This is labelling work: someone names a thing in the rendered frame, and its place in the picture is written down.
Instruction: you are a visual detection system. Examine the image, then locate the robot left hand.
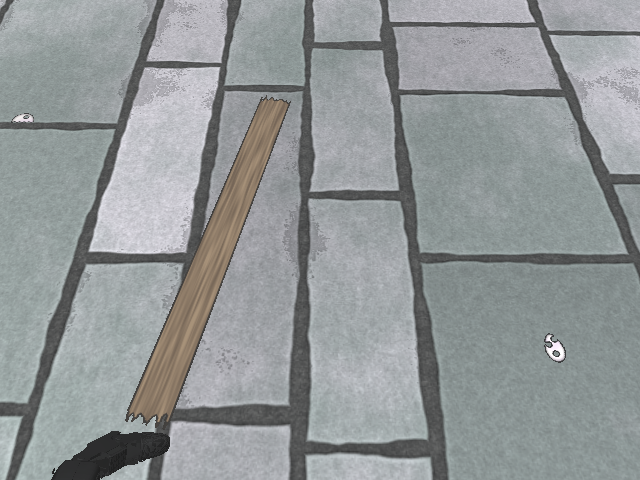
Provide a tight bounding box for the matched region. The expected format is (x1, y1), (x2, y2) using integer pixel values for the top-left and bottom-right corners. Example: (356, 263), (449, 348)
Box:
(51, 431), (170, 480)

